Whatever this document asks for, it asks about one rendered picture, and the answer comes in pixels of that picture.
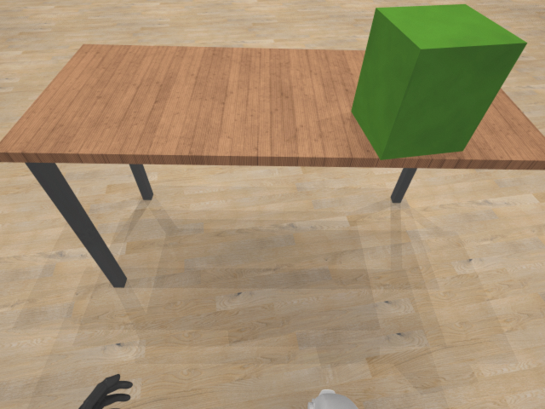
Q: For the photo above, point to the table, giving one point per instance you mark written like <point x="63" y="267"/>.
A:
<point x="141" y="104"/>

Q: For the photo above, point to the robot left hand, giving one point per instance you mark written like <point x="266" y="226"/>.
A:
<point x="99" y="398"/>

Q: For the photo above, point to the carton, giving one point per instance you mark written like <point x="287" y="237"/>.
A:
<point x="428" y="77"/>

